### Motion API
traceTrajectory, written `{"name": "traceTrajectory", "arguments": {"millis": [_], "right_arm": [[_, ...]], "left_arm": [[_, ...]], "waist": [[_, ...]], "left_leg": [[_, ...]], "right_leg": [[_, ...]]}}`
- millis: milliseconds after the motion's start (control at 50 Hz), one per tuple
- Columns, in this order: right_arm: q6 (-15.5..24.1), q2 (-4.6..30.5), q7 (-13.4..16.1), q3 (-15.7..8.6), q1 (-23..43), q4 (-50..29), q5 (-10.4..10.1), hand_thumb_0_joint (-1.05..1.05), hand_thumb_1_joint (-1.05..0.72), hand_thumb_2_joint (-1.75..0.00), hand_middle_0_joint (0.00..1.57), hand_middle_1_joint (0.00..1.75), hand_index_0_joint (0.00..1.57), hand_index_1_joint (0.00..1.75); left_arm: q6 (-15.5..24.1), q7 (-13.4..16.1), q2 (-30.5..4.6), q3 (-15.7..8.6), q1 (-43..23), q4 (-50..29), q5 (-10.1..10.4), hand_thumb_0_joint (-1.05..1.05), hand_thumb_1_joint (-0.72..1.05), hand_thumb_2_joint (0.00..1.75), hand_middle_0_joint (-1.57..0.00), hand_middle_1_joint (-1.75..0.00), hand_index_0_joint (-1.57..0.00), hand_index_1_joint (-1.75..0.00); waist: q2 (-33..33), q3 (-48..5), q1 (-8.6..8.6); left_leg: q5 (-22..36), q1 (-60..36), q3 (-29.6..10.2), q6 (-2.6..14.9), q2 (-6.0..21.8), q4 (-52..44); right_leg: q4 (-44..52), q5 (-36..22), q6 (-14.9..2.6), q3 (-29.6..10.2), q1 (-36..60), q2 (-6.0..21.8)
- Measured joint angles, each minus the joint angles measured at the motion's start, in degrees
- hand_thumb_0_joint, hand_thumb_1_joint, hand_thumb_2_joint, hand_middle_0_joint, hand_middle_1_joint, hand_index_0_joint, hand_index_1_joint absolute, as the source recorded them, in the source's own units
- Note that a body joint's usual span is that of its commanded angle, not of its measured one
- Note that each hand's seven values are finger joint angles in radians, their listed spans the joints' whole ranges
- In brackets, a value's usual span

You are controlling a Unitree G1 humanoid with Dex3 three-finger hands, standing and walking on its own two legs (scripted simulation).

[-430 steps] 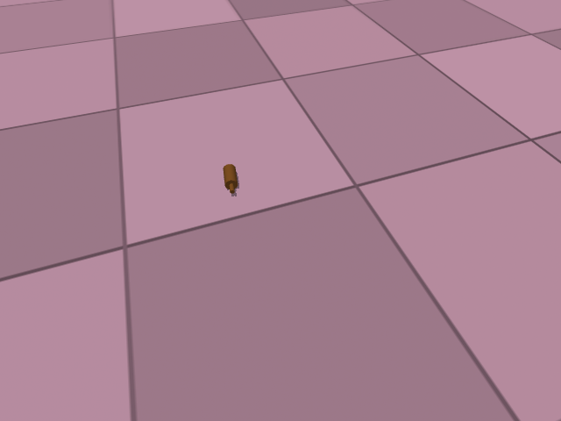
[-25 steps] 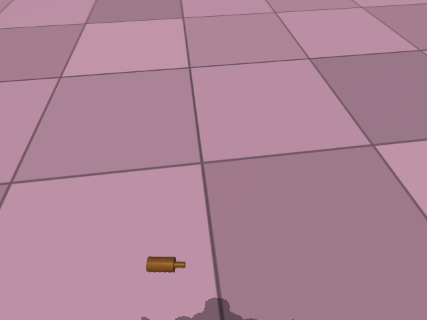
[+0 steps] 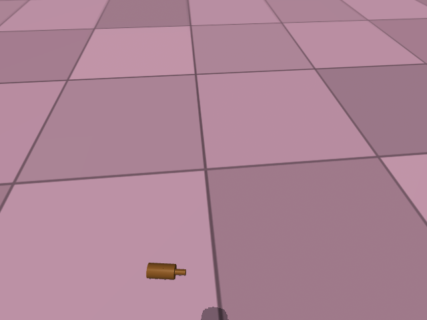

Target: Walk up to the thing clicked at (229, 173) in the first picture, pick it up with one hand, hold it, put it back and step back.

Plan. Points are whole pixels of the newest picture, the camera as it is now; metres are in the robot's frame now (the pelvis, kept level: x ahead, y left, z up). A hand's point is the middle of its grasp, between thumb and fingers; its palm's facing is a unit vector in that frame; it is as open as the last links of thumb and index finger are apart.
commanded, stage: walk up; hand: left
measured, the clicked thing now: (166, 271) +0.44 +0.24 -0.74
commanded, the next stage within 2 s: stand in 1.60 s
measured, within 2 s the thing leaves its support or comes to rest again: neither
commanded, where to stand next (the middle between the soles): +0.06 -0.01 m, yaw +0 degrees
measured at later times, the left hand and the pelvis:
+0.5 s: hand out of the picture +0.09 +0.26 -0.16, palm faces +0.05 -0.93 -0.35, open 7.4 cm; pelvis +0.02 +0.00 -0.01, yaw +2 degrees
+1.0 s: hand out of the picture +0.09 +0.25 -0.15, palm faces +0.03 -0.94 -0.35, open 7.4 cm; pelvis +0.01 -0.01 +0.01, yaw +2 degrees
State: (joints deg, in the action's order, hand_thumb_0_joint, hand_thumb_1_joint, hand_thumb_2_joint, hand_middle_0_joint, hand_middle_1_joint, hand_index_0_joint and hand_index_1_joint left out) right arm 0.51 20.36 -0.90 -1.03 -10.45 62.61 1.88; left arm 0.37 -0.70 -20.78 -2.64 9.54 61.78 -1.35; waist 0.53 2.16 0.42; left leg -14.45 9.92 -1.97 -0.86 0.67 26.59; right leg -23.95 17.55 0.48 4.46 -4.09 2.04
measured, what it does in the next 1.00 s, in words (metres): stands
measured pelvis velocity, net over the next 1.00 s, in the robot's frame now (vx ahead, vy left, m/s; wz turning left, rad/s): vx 0.01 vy -0.01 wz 0.04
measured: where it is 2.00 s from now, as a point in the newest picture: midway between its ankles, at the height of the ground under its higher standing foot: outside the picture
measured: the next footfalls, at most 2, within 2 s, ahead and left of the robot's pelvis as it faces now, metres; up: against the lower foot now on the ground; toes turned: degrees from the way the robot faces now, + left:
none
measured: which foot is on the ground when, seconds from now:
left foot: down 0.00-1.00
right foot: down 0.00-1.00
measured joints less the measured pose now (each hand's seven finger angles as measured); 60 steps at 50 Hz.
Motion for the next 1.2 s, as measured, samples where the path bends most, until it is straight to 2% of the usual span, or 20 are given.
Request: {"name": "traceTrajectory", "arguments": {"millis": [120,240,280,340,360,380,400,420,480,500,520,540,560,600,660,880,1200], "right_arm": [[0.4,-0.6,0.1,-0.2,-0.3,-2.4,-0.4,0.01,-0.91,-0.90,0.21,0.30,0.20,0.30],[-0.3,-0.2,0.5,-0.5,1.1,-4.9,-1.0,0.01,-0.91,-0.90,0.21,0.30,0.20,0.30],[-0.7,0.3,0.6,-0.6,1.6,-5.4,-1.1,0.01,-0.91,-0.90,0.21,0.30,0.20,0.30],[-1.2,0.8,0.6,-0.7,2.1,-5.8,-0.9,0.01,-0.91,-0.90,0.21,0.30,0.20,0.30],[-1.1,1.0,0.6,-0.7,2.4,-5.8,-0.9,0.01,-0.91,-0.90,0.21,0.30,0.20,0.30],[-0.8,1.3,0.5,-0.7,2.7,-5.9,-1.0,0.01,-0.91,-0.90,0.20,0.30,0.20,0.30],[-0.3,1.1,0.5,-0.9,3.2,-5.8,-0.9,0.01,-0.91,-0.90,0.20,0.30,0.20,0.30],[0.0,0.8,0.6,-0.9,3.6,-5.8,-0.7,0.01,-0.91,-0.90,0.20,0.30,0.20,0.30],[0.8,-0.2,0.8,-0.4,3.8,-5.7,-0.9,0.01,-0.91,-0.90,0.20,0.30,0.20,0.30],[0.7,-0.4,0.9,-0.2,4.0,-5.6,-0.8,0.01,-0.91,-0.90,0.21,0.30,0.20,0.30],[0.6,-0.6,1.0,0.0,4.3,-5.5,-0.8,0.01,-0.91,-0.90,0.21,0.30,0.20,0.30],[0.3,-0.7,1.1,0.2,4.8,-5.3,-0.9,0.01,-0.91,-0.90,0.21,0.30,0.20,0.30],[0.1,-0.7,1.1,0.3,5.4,-5.0,-1.1,0.01,-0.90,-0.90,0.21,0.30,0.20,0.30],[-0.7,-0.6,1.0,0.2,6.2,-4.4,-1.7,0.01,-0.91,-0.90,0.21,0.30,0.20,0.30],[-1.1,-0.5,0.7,-0.1,6.5,-3.3,-1.6,0.01,-0.91,-0.90,0.21,0.30,0.20,0.30],[-1.1,-0.5,0.2,0.3,7.2,0.7,-1.6,0.01,-0.91,-0.90,0.21,0.30,0.20,0.30],[-0.5,-0.7,0.2,0.2,5.4,2.5,-1.2,0.01,-0.91,-0.90,0.20,0.30,0.20,0.30]], "left_arm": [[-0.4,0.4,-1.0,-0.1,0.0,-1.3,0.6,0.01,0.90,0.89,-0.20,-0.30,-0.20,-0.30],[0.1,0.6,-0.7,0.3,-0.6,-2.7,0.6,0.01,0.91,0.89,-0.20,-0.30,-0.20,-0.30],[0.6,0.6,-0.4,0.3,-0.5,-3.4,0.5,0.01,0.90,0.89,-0.20,-0.30,-0.20,-0.30],[0.8,0.6,0.0,0.4,0.0,-4.6,-0.1,0.01,0.90,0.89,-0.20,-0.30,-0.20,-0.30],[0.7,0.8,0.1,0.5,0.1,-4.7,-0.2,0.01,0.90,0.89,-0.20,-0.30,-0.20,-0.30],[0.4,0.8,0.2,0.7,0.0,-4.7,-0.1,0.01,0.90,0.89,-0.20,-0.30,-0.20,-0.30],[0.1,0.9,0.0,0.8,-0.4,-4.5,0.2,0.01,0.90,0.89,-0.20,-0.30,-0.20,-0.30],[-0.5,1.0,-0.1,0.7,-0.8,-4.3,0.6,0.01,0.90,0.89,-0.20,-0.30,-0.20,-0.30],[-1.8,1.0,-0.4,0.8,-2.0,-3.8,1.5,0.01,0.90,0.89,-0.20,-0.30,-0.20,-0.30],[-1.8,1.0,-0.5,0.8,-2.3,-3.7,1.6,0.01,0.90,0.89,-0.20,-0.30,-0.20,-0.30],[-1.6,1.0,-0.5,0.9,-2.6,-3.7,1.7,0.01,0.90,0.89,-0.20,-0.30,-0.20,-0.30],[-1.1,1.0,-0.7,0.9,-2.6,-3.6,1.7,0.01,0.90,0.89,-0.20,-0.30,-0.20,-0.30],[-0.5,1.1,-0.8,0.9,-2.7,-3.2,1.6,0.01,0.90,0.89,-0.20,-0.30,-0.20,-0.30],[-0.1,1.1,-0.3,1.3,-2.8,-2.1,1.4,0.01,0.91,0.89,-0.20,-0.30,-0.20,-0.30],[-0.3,0.8,0.3,1.8,-2.5,-0.8,1.2,0.01,0.90,0.89,-0.20,-0.30,-0.20,-0.30],[0.0,0.9,0.9,1.8,-4.9,1.2,1.2,0.01,0.90,0.89,-0.20,-0.30,-0.20,-0.30],[-0.3,0.3,0.4,1.5,-4.8,2.9,0.8,0.01,0.90,0.89,-0.20,-0.30,-0.20,-0.30]], "waist": [[1.2,1.7,0.37],[-0.2,2.5,0.03],[-0.7,2.7,-0.12],[-0.7,2.8,0.20],[-0.7,3.0,0.40],[-1.0,3.2,0.37],[-0.6,3.8,0.39],[0.0,4.2,0.47],[0.4,4.4,0.26],[0.4,4.5,0.38],[0.5,4.6,0.55],[0.7,4.8,0.74],[0.8,5.1,0.73],[-0.4,5.2,0.23],[-0.7,4.2,0.04],[-1.1,3.3,-0.03],[-0.1,1.8,-0.63]], "left_leg": [[-1.4,0.1,0.2,0.52,-0.7,1.4],[-3.0,1.2,-0.5,0.11,0.3,4.1],[-3.2,2.3,-0.4,0.82,0.4,7.0],[-10.4,4.5,1.3,1.96,-0.1,11.6],[-10.1,4.4,1.8,2.16,-0.1,10.0],[-2.7,3.9,2.1,2.09,0.2,6.9],[0.6,3.6,2.3,1.54,0.0,6.1],[0.2,3.3,2.6,1.28,-0.4,5.8],[-0.6,2.9,2.0,1.18,-0.3,4.1],[-0.3,2.7,1.9,1.01,-0.1,3.4],[-0.1,2.6,1.9,0.76,0.1,3.0],[-0.2,2.7,2.1,0.48,0.1,3.2],[-0.4,2.8,2.2,0.16,0.2,3.8],[-0.3,2.3,1.5,-0.27,0.8,3.6],[1.1,0.8,1.7,-0.45,0.5,0.4],[4.6,-1.9,1.6,-0.40,0.8,-5.6],[6.7,-1.7,2.0,0.10,0.3,-7.8]], "right_leg": [[-3.0,2.0,0.19,-0.2,-0.8,0.8],[-3.6,2.9,-0.20,0.3,-0.8,-0.3],[-3.9,3.3,-0.49,0.9,-0.4,-0.4],[-4.8,4.3,-0.52,1.5,0.0,0.5],[-5.3,4.6,-0.32,1.5,0.0,0.7],[-6.0,5.1,0.01,1.6,-0.2,0.7],[-7.6,5.6,0.26,1.5,-0.7,1.2],[-9.5,5.5,0.18,0.9,-1.6,1.6],[-14.0,12.1,-0.99,-2.3,-4.5,0.1],[-13.4,12.2,-1.39,-2.8,-5.0,-0.1],[-11.0,9.9,-1.65,-3.0,-5.0,-0.1],[-7.4,4.2,-1.73,-3.3,-4.7,0.2],[-5.5,-0.5,-0.87,-3.3,-4.3,0.4],[-4.6,-0.4,0.09,-2.6,-3.3,-0.2],[-3.1,-0.1,0.43,-2.7,-2.5,0.1],[3.8,-4.1,0.55,-2.5,0.6,-0.3],[5.4,-6.0,1.00,-2.9,0.0,0.1]]}}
